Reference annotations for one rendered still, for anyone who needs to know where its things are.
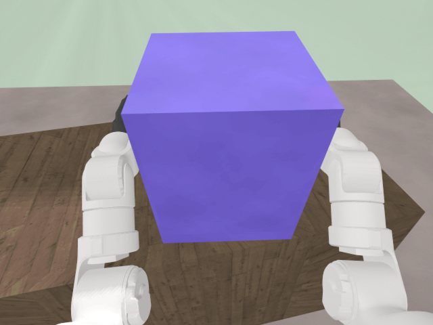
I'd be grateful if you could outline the robot left upper arm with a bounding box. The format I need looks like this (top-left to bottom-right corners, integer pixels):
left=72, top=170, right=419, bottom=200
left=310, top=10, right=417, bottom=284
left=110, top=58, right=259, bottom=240
left=57, top=265, right=151, bottom=325

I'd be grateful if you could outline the pedestal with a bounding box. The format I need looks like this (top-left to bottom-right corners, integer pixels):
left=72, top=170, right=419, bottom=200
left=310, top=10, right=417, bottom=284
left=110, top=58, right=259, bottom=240
left=0, top=122, right=425, bottom=325

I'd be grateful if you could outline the robot right forearm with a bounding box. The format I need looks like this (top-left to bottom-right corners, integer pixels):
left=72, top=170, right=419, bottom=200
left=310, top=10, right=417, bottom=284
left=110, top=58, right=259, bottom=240
left=321, top=127, right=407, bottom=301

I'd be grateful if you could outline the robot left hand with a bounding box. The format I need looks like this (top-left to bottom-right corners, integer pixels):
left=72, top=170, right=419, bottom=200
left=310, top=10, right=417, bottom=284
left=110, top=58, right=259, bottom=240
left=111, top=95, right=128, bottom=133

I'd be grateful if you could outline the robot left forearm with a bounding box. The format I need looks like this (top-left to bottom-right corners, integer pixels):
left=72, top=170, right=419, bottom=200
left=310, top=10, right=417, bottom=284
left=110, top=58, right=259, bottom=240
left=71, top=132, right=139, bottom=317

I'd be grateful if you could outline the carton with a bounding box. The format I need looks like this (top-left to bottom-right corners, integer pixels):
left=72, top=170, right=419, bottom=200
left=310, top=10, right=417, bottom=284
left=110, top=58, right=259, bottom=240
left=121, top=31, right=344, bottom=243

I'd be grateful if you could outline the robot right upper arm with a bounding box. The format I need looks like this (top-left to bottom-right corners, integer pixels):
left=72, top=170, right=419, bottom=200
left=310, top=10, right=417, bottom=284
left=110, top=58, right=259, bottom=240
left=322, top=260, right=433, bottom=325

